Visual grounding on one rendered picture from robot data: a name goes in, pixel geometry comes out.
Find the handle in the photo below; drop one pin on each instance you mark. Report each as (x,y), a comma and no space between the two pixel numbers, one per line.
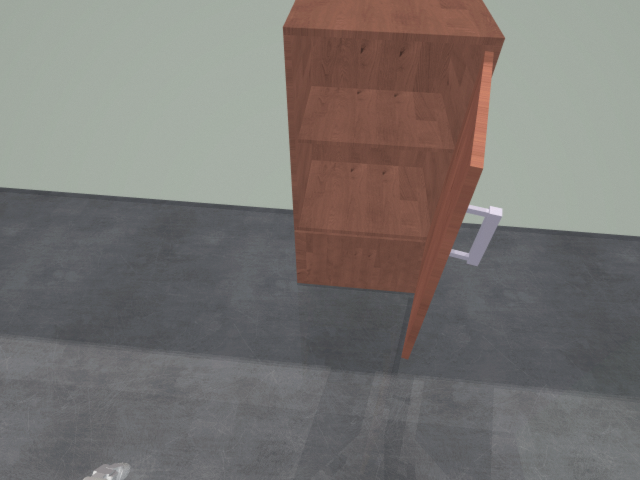
(492,218)

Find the cupboard door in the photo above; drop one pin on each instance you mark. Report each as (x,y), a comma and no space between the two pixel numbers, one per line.
(461,180)

